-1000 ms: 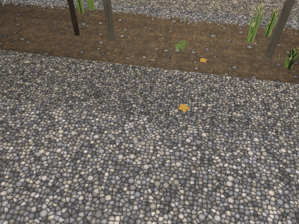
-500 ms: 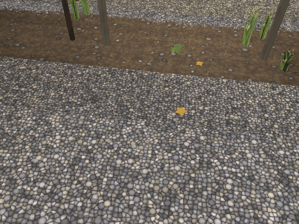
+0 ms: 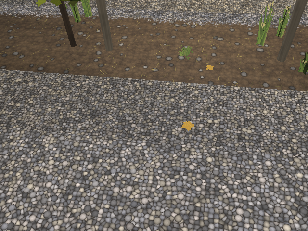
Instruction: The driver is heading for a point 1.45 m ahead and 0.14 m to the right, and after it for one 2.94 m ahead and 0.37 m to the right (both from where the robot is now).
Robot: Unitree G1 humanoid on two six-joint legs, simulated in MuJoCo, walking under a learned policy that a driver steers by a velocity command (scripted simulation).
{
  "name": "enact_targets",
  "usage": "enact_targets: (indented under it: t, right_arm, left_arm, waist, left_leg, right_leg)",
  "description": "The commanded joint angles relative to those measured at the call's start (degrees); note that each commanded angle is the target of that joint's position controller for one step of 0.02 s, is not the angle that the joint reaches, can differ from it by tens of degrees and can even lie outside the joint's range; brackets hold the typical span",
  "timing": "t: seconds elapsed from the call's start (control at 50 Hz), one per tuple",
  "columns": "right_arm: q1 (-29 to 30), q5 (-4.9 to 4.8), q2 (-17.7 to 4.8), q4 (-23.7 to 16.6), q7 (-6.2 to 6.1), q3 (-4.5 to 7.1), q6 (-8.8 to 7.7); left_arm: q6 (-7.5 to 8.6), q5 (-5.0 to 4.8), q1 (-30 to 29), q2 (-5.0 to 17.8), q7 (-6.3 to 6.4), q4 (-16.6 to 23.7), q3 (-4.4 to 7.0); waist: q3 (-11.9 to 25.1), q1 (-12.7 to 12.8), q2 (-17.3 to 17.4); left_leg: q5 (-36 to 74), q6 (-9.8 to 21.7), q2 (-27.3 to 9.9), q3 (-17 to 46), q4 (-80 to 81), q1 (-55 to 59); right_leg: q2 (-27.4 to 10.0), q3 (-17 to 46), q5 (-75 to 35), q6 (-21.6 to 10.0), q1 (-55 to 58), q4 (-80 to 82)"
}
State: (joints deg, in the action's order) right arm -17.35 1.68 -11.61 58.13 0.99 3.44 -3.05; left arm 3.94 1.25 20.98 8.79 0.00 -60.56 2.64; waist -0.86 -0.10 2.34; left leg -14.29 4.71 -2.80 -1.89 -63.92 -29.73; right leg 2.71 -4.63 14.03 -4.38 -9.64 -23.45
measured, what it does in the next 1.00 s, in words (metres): walks ahead: left foot, then right foot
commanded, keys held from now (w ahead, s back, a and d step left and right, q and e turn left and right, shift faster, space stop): w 0.18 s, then s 0.40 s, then no key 0.16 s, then w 0.26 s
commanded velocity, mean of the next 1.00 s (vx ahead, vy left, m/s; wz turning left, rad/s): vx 0.16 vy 0.00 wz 0.00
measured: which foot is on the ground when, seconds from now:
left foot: up 0.00-0.24, down 0.26-0.66, up 0.68-1.00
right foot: down 0.00-0.30, up 0.32-0.62, down 0.64-1.00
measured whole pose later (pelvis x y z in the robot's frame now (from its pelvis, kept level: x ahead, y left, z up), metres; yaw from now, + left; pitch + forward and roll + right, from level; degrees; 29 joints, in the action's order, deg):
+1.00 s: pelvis +0.21 -0.01 +0.01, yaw +1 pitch +0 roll +0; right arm -10.9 0.1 -13.1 58.5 0.1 2.2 1.8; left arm 0.6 0.7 21.0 11.3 0.4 -57.6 1.8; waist 0.9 1.8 0.7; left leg -26.8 2.2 -0.1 -0.6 -37.1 -11.0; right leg 3.0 -1.7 9.8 -4.8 -4.4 -14.0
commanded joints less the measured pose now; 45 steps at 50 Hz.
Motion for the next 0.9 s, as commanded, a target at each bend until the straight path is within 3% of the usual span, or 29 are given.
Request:
enact_targets:
  t: [0.02,0.1,0.16,0.18,0.2,0.22,0.26,0.28,0.3,0.32,0.34,0.38,0.44,0.48,0.5,0.54,0.58,0.62,0.64,0.66,0.68,0.7,0.72,0.74,0.76,0.78,0.82,0.86,0.9]
  right_arm:
    - [-1.98,-0.20,-1.14,-1.96,0.20,0.39,1.13]
    - [12.59,-0.48,-0.69,-7.65,0.79,-0.32,0.39]
    - [15.49,-0.67,-0.50,-8.93,1.11,-0.81,0.90]
    - [11.99,-0.22,-1.99,-7.63,1.19,-0.32,0.99]
    - [9.79,0.16,-2.95,-7.00,0.99,-0.15,0.78]
    - [4.13,0.48,-3.19,-3.83,0.72,0.18,0.28]
    - [-4.08,0.42,-3.32,-0.46,-0.19,0.28,-1.11]
    - [-8.76,0.66,-5.51,2.00,-0.31,0.93,-1.96]
    - [-12.44,0.20,-9.81,2.87,-0.44,1.99,-2.25]
    - [-10.92,-1.59,-6.99,1.05,0.36,0.83,-2.05]
    - [-5.87,-2.18,-8.62,-0.33,0.58,1.01,-1.73]
    - [2.86,-1.57,-3.32,-2.29,0.29,-0.88,-1.74]
    - [5.15,-0.86,-3.16,-2.24,-1.40,-2.28,-1.71]
    - [4.59,-0.61,-5.95,-1.69,-1.42,-1.88,-1.38]
    - [6.35,-0.50,-5.32,-3.11,-1.24,-2.18,-1.58]
    - [9.03,-0.90,-6.47,-4.65,-1.05,-2.07,-0.80]
    - [9.55,-0.67,-7.46,-5.69,-1.43,-1.71,0.25]
    - [6.77,-0.84,-8.27,-4.38,-2.06,-1.01,2.50]
    - [6.81,-1.16,-8.02,-4.20,-2.48,-0.84,3.46]
    - [2.86,-1.79,-8.29,-3.09,-3.06,-0.08,4.97]
    - [0.97,-2.08,-5.33,-4.06,-3.51,-0.29,6.57]
    - [-0.02,-2.05,-2.78,-3.05,-3.85,-1.03,7.63]
    - [0.87,-2.06,-2.86,-2.81,-3.79,-1.21,8.34]
    - [4.79,-2.87,-4.81,-3.97,-3.53,-0.63,8.51]
    - [4.35,-2.49,-5.13,-1.96,-3.00,-0.62,8.36]
    - [2.39,-1.96,-3.15,-0.61,-2.43,-1.36,8.32]
    - [5.94,-0.78,-4.23,-0.66,-1.82,-1.49,7.85]
    - [10.08,-1.29,-6.30,-1.97,-1.47,-0.88,6.55]
    - [13.00,-1.80,-6.07,-3.32,-1.21,-0.78,5.03]
  left_arm:
    - [1.23,-0.24,5.79,4.87,0.51,-0.03,0.07]
    - [1.42,-1.33,6.74,4.37,1.01,0.39,-1.04]
    - [1.49,-0.54,7.64,6.23,0.77,0.30,-0.79]
    - [1.51,-0.05,8.90,7.06,0.95,-0.70,-0.55]
    - [1.37,0.05,7.41,5.95,1.21,-0.51,-0.81]
    - [1.31,0.63,6.25,5.43,0.93,0.48,-1.11]
    - [1.07,-0.21,5.53,6.52,1.62,-0.05,-1.03]
    - [1.08,-0.87,6.83,6.16,1.51,0.07,-0.99]
    - [0.71,-2.30,12.84,2.95,1.38,-0.05,-1.45]
    - [0.57,-2.38,14.89,3.23,1.92,-1.19,-1.17]
    - [0.22,-2.15,13.47,3.36,1.79,-0.57,-0.80]
    - [-0.95,-0.93,6.27,5.85,1.72,0.56,0.18]
    - [-4.78,0.11,5.59,1.74,1.50,0.58,-0.56]
    - [-6.05,-0.09,5.22,2.03,1.49,1.42,-0.84]
    - [-6.53,-0.15,10.05,3.03,1.38,-1.39,-0.42]
    - [-6.87,0.61,6.95,4.60,1.50,0.01,0.05]
    - [-6.73,0.51,1.86,6.56,2.07,1.99,0.60]
    - [-5.81,-0.05,-0.60,4.44,2.68,3.63,-0.23]
    - [-5.15,-0.17,2.48,3.69,2.64,2.66,-0.45]
    - [-4.34,0.13,2.37,6.86,2.52,3.48,-0.01]
    - [-3.84,0.19,1.16,10.97,2.40,3.74,0.63]
    - [-3.32,-0.61,-0.55,10.58,2.29,5.65,-0.06]
    - [-2.91,-0.55,-2.49,11.00,1.98,6.82,-0.22]
    - [-3.21,-0.01,-6.84,10.36,1.84,7.81,-0.54]
    - [-3.04,0.49,-6.78,5.74,1.50,7.78,-2.19]
    - [-2.91,0.76,-5.67,4.92,1.43,6.83,-2.76]
    - [-3.47,-0.20,-2.38,7.79,1.28,5.53,-1.73]
    - [-4.04,-0.58,1.63,10.80,1.03,4.46,-0.48]
    - [-3.81,-0.85,3.49,11.65,1.02,3.97,0.30]
  waist:
    - [-4.96,-1.82,-6.77]
    - [-6.29,0.10,-5.90]
    - [-4.95,0.63,-8.15]
    - [-3.37,-0.69,-9.38]
    - [-3.87,-2.44,-6.58]
    - [-0.81,-3.21,-5.06]
    - [-0.33,-6.61,-6.64]
    - [0.82,-7.57,-2.86]
    - [7.98,-6.14,8.05]
    - [13.17,-4.27,3.00]
    - [11.14,-2.75,3.54]
    - [1.25,0.04,0.00]
    - [1.74,3.67,0.10]
    - [5.09,4.14,2.24]
    - [9.46,5.06,1.46]
    - [7.21,4.99,2.56]
    - [4.69,3.34,3.20]
    - [2.04,2.00,4.21]
    - [2.42,3.08,3.62]
    - [0.54,1.80,-2.88]
    - [-0.60,-0.67,-14.25]
    - [1.77,-0.10,-13.88]
    - [2.48,-0.12,-12.93]
    - [-0.51,-1.68,-11.87]
    - [0.82,-2.27,-6.85]
    - [2.15,-3.15,-8.62]
    - [0.08,-0.18,-9.14]
    - [-2.38,2.09,-7.32]
    - [-4.23,3.58,-6.97]
  left_leg:
    - [5.30,-0.78,-1.74,1.13,3.95,-8.05]
    - [15.63,-1.31,-0.52,-0.88,20.02,-6.30]
    - [16.56,-1.48,3.15,-4.50,24.26,4.77]
    - [19.90,-0.11,1.32,-1.30,17.71,4.74]
    - [17.47,0.86,0.62,0.32,19.33,3.22]
    - [16.98,2.15,4.58,-4.30,16.16,10.32]
    - [11.46,3.29,5.91,-2.08,28.36,18.99]
    - [30.32,3.92,3.42,-1.20,35.41,27.81]
    - [59.33,11.08,-11.82,12.72,34.86,44.51]
    - [80.95,15.41,-18.73,21.76,33.10,48.31]
    - [72.91,17.24,-18.94,19.37,37.40,42.13]
    - [59.42,13.45,-14.98,12.01,43.22,24.23]
    - [59.57,10.11,-11.05,4.63,44.74,14.70]
    - [64.56,9.40,-9.44,1.38,42.59,15.47]
    - [63.73,9.90,-9.93,-0.63,39.73,11.68]
    - [58.04,9.73,-9.35,-1.30,38.55,9.49]
    - [57.17,9.99,-10.26,-0.08,36.18,12.27]
    - [50.50,8.43,-8.03,-0.12,34.45,17.86]
    - [45.95,7.43,-7.51,0.00,31.93,17.50]
    - [30.88,3.89,-5.12,0.53,25.99,17.87]
    - [-4.80,0.73,2.50,-2.08,18.60,9.04]
    - [-18.97,-0.75,5.02,3.18,9.17,9.35]
    - [-18.80,-0.72,5.26,7.38,6.20,12.66]
    - [-18.22,-0.96,5.56,6.36,6.22,10.90]
    - [-15.14,-1.49,4.21,7.68,10.03,13.47]
    - [-13.82,-2.31,3.02,6.33,15.24,16.00]
    - [-13.97,-3.49,3.83,1.82,19.61,14.62]
    - [-13.96,-3.49,3.72,1.87,21.44,7.57]
    - [-12.75,-3.48,2.66,2.05,25.38,3.34]
  right_leg:
    - [-14.41,13.39,-16.59,-6.02,1.15,13.62]
    - [-11.73,8.45,-24.18,-5.02,0.44,14.95]
    - [-10.61,4.92,-30.58,-4.11,-2.04,14.82]
    - [-14.40,5.76,-34.75,-4.66,2.25,12.34]
    - [-14.24,4.04,-40.29,-4.29,4.97,8.45]
    - [-12.55,1.28,-50.56,-4.12,3.82,1.54]
    - [-11.82,3.75,-58.14,-3.13,4.51,-11.83]
    - [-9.30,3.24,-49.18,-2.00,0.31,-23.62]
    - [-2.44,0.47,-5.11,1.68,-13.77,-45.98]
    - [2.40,5.64,23.88,2.37,-21.41,-55.66]
    - [0.46,8.75,19.79,3.07,-24.19,-55.04]
    - [-3.64,9.71,14.87,3.29,-18.05,-44.44]
    - [-3.79,6.99,10.48,3.32,-5.97,-29.19]
    - [-2.33,4.55,5.14,3.06,-2.59,-26.23]
    - [-1.78,3.32,-4.89,2.47,4.20,-34.57]
    - [-1.55,3.00,-2.23,1.88,0.84,-35.62]
    - [-1.57,3.10,1.69,1.99,-3.76,-33.49]
    - [-1.33,1.35,4.80,3.27,-6.38,-17.63]
    - [-1.56,1.21,-1.07,3.55,-2.80,-9.90]
    - [-7.11,9.35,-26.91,2.85,-1.57,1.57]
    - [-18.34,20.58,-66.64,-2.01,3.33,-3.23]
    - [-23.21,23.08,-71.13,-9.56,0.23,-0.25]
    - [-23.19,23.28,-56.22,-12.97,-5.81,3.35]
    - [-20.54,21.08,-45.61,-12.71,-7.80,5.59]
    - [-17.45,17.26,-39.13,-9.88,-5.70,6.69]
    - [-15.60,15.18,-29.63,-7.85,-3.94,8.48]
    - [-13.13,16.24,-8.46,-6.22,0.53,12.31]
    - [-14.78,21.24,3.92,-8.01,7.71,15.54]
    - [-15.90,23.32,8.58,-9.39,12.73,17.50]
Keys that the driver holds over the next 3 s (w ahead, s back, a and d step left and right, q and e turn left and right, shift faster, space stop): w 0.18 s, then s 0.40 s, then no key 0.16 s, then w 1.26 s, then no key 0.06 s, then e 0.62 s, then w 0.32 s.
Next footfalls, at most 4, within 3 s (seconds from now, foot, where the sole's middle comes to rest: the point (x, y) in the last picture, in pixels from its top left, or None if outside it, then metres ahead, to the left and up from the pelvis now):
0.26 left None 0.26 0.10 -0.78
0.64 right None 0.23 -0.09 -0.78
1.12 left None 0.22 0.11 -0.78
1.74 right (183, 209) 0.68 -0.08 -0.95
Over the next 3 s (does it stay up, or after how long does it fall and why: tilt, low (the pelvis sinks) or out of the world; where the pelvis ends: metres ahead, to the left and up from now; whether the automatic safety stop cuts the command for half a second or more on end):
stays up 0.84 -0.01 -0.17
